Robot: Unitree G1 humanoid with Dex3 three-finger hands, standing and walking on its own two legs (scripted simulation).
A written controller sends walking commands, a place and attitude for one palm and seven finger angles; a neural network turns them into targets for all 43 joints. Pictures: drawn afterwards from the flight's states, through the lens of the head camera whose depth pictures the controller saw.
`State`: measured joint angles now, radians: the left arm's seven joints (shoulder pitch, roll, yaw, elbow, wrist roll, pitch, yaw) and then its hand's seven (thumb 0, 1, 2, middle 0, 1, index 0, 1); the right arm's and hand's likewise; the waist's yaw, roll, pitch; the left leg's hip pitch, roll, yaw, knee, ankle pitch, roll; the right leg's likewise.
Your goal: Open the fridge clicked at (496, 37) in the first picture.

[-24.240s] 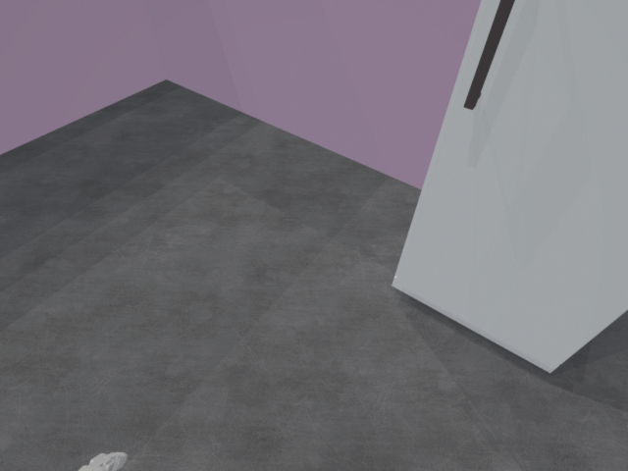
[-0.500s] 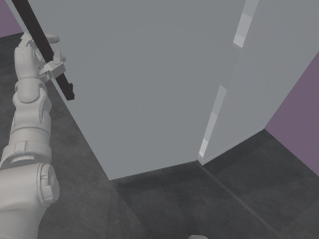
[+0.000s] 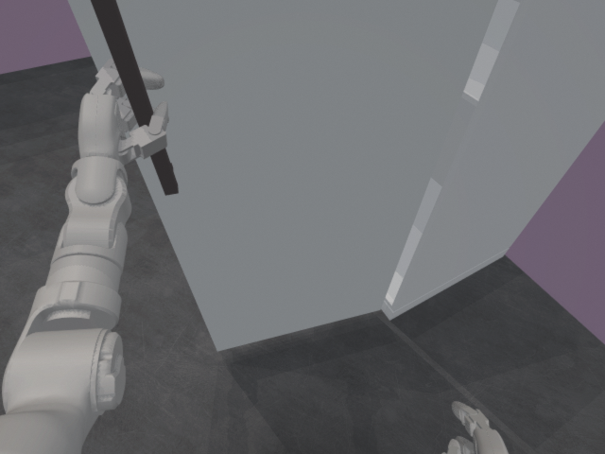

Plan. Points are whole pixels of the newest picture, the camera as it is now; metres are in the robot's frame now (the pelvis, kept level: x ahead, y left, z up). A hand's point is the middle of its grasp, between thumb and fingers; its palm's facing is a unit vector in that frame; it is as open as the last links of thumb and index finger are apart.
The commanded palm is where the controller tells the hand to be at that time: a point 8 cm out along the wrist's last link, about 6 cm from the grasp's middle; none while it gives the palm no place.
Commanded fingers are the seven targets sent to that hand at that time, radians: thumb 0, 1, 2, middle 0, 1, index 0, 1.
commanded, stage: stop walking and hold the door back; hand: left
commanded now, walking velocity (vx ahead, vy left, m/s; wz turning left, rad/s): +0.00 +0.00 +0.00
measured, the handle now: (137, 84) +0.49 +0.23 +0.24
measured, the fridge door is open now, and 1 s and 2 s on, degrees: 76 73 70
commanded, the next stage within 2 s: loosen the grip on the handle in 0.42 s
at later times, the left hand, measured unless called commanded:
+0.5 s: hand (159, 130) +0.45 +0.20 +0.20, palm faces +0.27 -0.95 -0.17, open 5.6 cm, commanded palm +0.41 +0.25 +0.20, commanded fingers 0.00 0.90 0.90 -0.45 -1.40 -0.45 -1.40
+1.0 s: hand (163, 127) +0.47 +0.21 +0.19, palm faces +0.26 -0.95 -0.16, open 13.4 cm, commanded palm +0.43 +0.26 +0.19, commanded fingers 0.00 -0.55 0.20 -0.25 -1.15 -0.25 -1.15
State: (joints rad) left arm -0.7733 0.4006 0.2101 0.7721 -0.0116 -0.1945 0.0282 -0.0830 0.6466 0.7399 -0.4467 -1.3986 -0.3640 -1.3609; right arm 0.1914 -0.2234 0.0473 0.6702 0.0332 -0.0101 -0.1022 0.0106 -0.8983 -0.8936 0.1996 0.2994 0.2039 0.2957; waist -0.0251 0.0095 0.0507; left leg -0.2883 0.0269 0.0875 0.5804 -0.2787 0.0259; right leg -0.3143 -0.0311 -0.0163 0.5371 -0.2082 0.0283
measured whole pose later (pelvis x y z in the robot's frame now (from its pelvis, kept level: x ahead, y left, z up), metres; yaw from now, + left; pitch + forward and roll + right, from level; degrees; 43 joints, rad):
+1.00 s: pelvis +0.01 -0.02 +0.00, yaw +1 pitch +4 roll +0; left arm -0.86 0.44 0.29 0.90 0.03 -0.19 0.01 -0.01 -0.44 0.26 -0.45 -1.31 -0.35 -1.29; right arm 0.31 -0.27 0.03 0.72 0.02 -0.18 -0.06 0.01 -0.90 -0.89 0.20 0.30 0.20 0.30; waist -0.06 -0.03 0.00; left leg -0.38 0.02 0.06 0.56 -0.26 0.00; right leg -0.41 -0.03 -0.04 0.56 -0.22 0.00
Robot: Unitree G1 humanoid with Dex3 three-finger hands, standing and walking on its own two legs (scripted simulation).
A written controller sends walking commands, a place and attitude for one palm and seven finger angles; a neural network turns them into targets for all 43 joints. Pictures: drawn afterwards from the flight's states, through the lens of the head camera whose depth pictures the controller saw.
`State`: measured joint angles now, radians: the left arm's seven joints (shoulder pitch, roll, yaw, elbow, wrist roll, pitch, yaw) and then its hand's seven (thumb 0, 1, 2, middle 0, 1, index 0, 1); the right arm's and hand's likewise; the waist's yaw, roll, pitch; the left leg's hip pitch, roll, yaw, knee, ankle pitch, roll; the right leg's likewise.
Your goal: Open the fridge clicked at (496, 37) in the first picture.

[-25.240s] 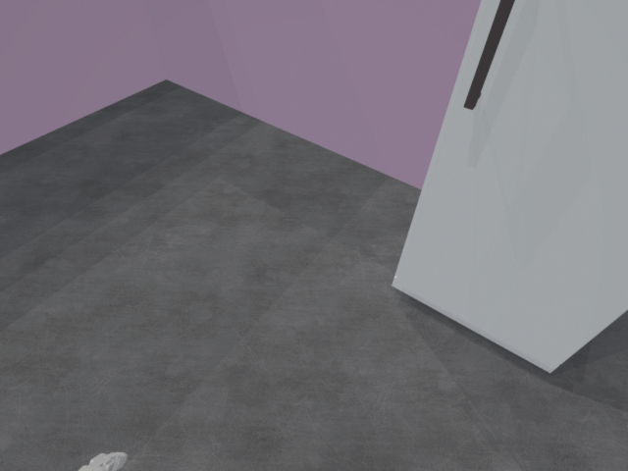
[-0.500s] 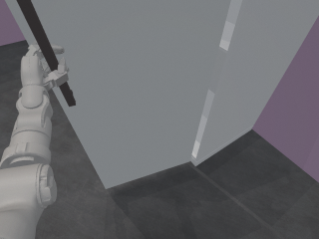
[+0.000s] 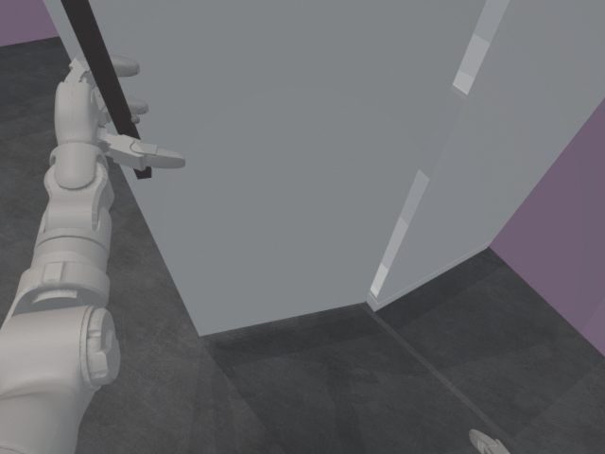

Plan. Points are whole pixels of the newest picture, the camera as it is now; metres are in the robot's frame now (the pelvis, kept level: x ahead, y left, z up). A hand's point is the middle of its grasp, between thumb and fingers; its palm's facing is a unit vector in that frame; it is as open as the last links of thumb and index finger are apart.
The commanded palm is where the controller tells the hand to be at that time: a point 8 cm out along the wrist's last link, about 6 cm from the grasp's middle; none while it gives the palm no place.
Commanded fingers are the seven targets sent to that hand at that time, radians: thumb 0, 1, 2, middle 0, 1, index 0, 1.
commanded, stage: loosen the grip on the handle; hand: left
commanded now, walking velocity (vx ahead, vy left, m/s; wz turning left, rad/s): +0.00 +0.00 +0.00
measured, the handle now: (104, 62) +0.51 +0.25 +0.24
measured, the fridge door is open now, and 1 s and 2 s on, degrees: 73 70 70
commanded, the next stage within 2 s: slip the hand off the handle in 0.10 s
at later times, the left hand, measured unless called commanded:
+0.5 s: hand (92, 120) +0.47 +0.27 +0.19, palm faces +0.31 -0.94 -0.16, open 14.7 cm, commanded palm +0.43 +0.31 +0.19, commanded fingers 0.00 -0.55 0.20 -0.25 -1.15 -0.25 -1.15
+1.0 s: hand (62, 141) +0.43 +0.29 +0.18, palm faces +0.26 -0.96 -0.14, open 14.7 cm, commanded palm +0.38 +0.33 +0.19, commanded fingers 0.00 -0.55 0.20 -0.25 -1.15 -0.25 -1.15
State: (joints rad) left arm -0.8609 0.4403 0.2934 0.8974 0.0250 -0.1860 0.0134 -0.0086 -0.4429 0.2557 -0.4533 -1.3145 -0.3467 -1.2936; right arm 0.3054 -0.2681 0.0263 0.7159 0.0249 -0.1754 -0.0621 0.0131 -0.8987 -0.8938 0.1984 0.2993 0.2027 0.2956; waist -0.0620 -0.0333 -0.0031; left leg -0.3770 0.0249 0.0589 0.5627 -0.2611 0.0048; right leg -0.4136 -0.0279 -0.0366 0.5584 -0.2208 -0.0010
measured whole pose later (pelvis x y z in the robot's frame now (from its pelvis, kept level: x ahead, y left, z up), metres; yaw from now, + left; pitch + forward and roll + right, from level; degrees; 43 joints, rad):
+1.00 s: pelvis +0.03 +0.01 +0.00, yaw +0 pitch +5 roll -1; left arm -0.59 0.50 0.40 0.65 -0.10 -0.13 -0.18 -0.02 -0.55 0.20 -0.25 -1.15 -0.25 -1.15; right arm 0.35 -0.26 0.02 0.66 0.04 -0.10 -0.08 0.01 -0.90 -0.89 0.20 0.30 0.20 0.30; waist -0.02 0.01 -0.05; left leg -0.37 0.03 0.05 0.60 -0.32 0.01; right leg -0.38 -0.02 -0.05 0.56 -0.26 0.01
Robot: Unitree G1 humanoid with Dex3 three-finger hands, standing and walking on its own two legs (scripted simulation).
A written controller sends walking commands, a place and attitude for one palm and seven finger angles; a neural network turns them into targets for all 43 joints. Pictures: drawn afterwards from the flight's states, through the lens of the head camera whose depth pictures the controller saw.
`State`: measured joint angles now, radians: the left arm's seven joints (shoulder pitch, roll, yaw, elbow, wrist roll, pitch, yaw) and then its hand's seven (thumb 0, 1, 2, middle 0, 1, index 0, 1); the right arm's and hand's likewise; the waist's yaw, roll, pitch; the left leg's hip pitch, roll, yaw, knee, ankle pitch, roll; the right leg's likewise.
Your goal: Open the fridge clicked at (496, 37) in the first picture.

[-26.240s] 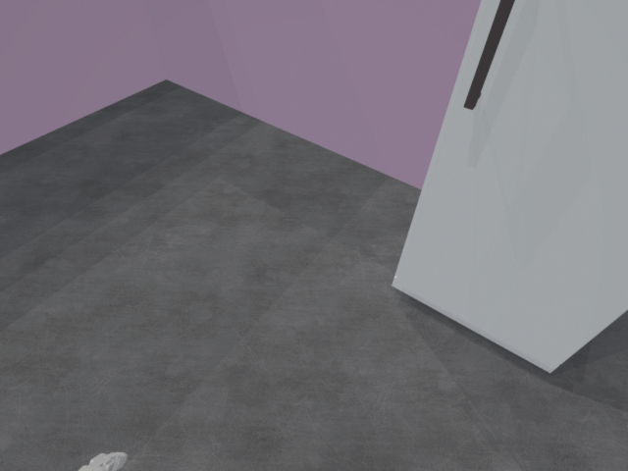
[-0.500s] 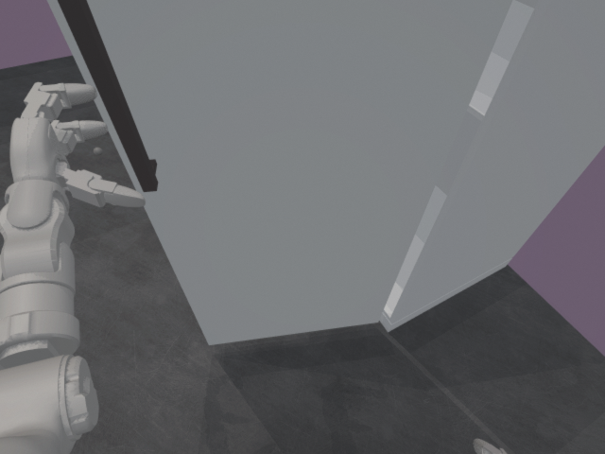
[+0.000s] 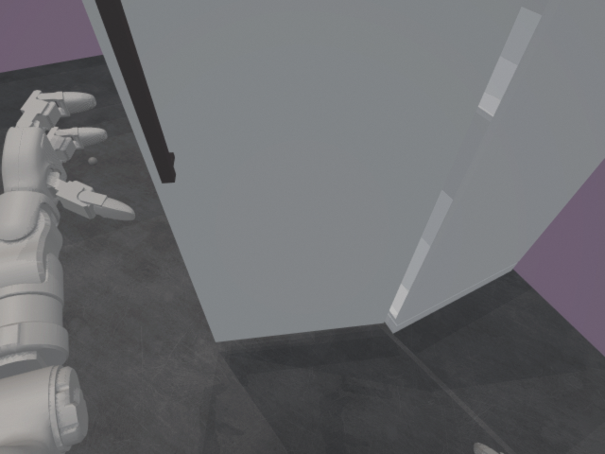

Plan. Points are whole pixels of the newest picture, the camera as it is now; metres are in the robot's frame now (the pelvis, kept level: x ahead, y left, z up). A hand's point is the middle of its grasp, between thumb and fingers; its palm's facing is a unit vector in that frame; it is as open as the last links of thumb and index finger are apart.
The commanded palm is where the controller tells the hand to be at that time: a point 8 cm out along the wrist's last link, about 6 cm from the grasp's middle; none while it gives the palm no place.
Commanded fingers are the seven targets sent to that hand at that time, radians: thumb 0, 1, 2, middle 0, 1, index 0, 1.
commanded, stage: slip the hand off the handle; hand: left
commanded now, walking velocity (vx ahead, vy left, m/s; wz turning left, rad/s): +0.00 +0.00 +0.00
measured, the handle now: (138, 73) +0.51 +0.24 +0.24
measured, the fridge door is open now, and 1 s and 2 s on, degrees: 70 70 70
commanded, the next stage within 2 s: draw the hand back to the body in 0.80 s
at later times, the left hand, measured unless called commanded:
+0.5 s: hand (78, 217) +0.32 +0.26 +0.18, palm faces +0.30 -0.94 -0.14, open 14.7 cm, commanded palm +0.28 +0.30 +0.19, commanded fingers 0.00 -0.55 0.20 -0.25 -1.15 -0.25 -1.15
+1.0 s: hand (68, 207) +0.32 +0.27 +0.19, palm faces +0.30 -0.95 +0.09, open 14.7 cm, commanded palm +0.27 +0.30 +0.19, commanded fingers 0.00 -0.55 0.20 -0.25 -1.15 -0.25 -1.15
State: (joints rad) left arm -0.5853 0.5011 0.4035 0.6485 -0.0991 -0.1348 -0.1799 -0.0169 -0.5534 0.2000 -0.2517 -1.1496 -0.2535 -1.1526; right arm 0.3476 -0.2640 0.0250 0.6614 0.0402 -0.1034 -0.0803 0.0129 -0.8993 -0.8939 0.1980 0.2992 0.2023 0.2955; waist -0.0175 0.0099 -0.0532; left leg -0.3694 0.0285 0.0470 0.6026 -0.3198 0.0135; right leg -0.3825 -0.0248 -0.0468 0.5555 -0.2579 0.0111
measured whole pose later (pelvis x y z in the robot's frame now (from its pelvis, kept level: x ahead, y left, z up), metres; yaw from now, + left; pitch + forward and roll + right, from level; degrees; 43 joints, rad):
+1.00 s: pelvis +0.00 -0.02 +0.00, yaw +1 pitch +0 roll +0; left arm -0.30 0.38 0.46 0.28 -0.31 0.12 -0.16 -0.02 -0.55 0.20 -0.25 -1.15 -0.26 -1.15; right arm 0.25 -0.25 0.05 0.69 0.07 -0.16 -0.12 0.02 -0.90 -0.89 0.20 0.30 0.20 0.30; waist 0.03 0.03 -0.05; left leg -0.26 0.04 0.02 0.55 -0.30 -0.02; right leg -0.27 -0.01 -0.07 0.53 -0.26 -0.01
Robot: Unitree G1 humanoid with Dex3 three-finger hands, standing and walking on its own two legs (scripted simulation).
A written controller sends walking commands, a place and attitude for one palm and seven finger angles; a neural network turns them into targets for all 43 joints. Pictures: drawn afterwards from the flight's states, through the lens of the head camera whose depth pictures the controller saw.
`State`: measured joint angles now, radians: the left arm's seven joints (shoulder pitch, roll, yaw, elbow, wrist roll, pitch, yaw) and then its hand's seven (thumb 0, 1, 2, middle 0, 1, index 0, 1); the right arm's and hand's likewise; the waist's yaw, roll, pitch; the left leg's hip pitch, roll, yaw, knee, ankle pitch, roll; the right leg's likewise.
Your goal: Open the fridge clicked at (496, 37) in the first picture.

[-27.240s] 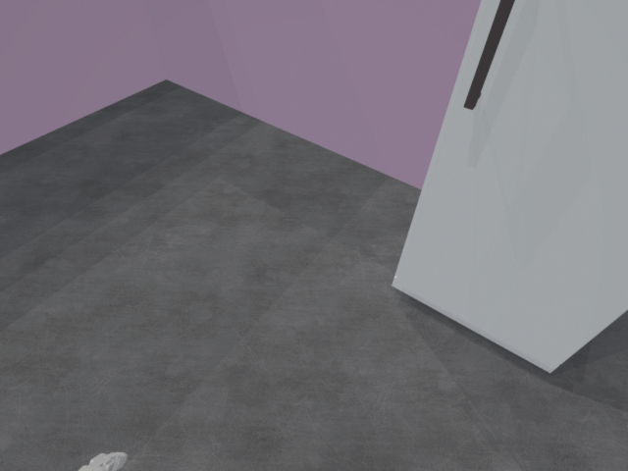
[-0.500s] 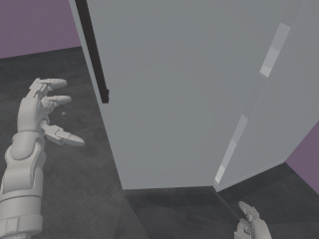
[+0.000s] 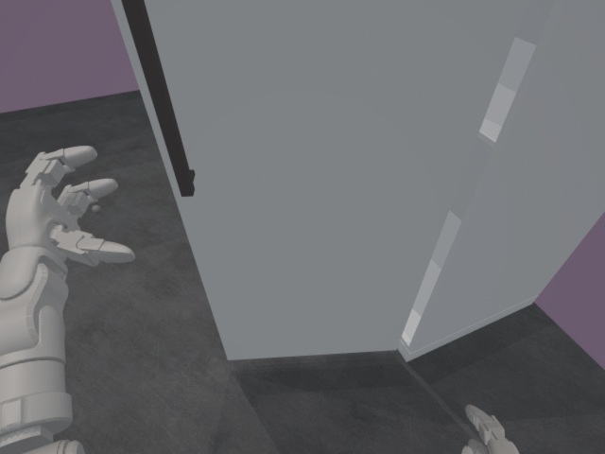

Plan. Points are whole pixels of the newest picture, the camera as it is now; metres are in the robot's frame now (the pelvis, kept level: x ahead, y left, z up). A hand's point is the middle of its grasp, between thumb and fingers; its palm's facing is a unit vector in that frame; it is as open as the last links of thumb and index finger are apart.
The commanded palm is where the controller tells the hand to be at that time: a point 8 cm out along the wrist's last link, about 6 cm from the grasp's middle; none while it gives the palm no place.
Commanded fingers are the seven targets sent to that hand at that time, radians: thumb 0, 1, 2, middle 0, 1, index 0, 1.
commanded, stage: draw the hand back to the body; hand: left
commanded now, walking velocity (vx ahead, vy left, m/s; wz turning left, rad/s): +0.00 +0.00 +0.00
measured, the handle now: (165, 98) +0.52 +0.25 +0.24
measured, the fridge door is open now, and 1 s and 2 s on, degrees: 70 70 70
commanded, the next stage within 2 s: step back with the hand held close in 1.50 s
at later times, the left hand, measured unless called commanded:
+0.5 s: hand (61, 259) +0.26 +0.28 +0.18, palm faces +0.42 -0.90 -0.12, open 14.4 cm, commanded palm +0.21 +0.31 +0.18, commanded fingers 0.00 -0.19 0.38 -0.24 -0.94 -0.24 -0.94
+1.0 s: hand (50, 302) +0.21 +0.28 +0.17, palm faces +0.46 -0.82 -0.33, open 10.0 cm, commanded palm +0.16 +0.31 +0.18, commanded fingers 0.00 0.72 0.81 -0.21 -0.41 -0.21 -0.41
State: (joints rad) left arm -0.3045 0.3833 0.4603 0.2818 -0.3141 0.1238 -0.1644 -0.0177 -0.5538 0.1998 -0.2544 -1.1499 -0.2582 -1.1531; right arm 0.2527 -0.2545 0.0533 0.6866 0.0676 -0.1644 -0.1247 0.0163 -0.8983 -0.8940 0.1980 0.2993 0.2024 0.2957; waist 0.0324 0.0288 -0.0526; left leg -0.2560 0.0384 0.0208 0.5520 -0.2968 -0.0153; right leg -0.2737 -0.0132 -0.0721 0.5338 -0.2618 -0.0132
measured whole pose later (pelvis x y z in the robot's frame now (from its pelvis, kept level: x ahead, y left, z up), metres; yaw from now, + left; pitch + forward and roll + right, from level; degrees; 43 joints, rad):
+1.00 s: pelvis +0.00 +0.01 +0.01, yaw -1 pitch -5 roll +0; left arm 0.35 0.34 0.34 -0.28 -0.07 -0.11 0.10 0.00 0.36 0.64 -0.22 -0.61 -0.23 -0.61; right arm 0.22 -0.23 0.02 0.68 0.00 -0.16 -0.08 0.02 -0.90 -0.89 0.20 0.30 0.20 0.30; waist 0.06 0.04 0.01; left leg -0.10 0.02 0.04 0.45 -0.26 0.00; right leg -0.14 -0.03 -0.05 0.45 -0.23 0.00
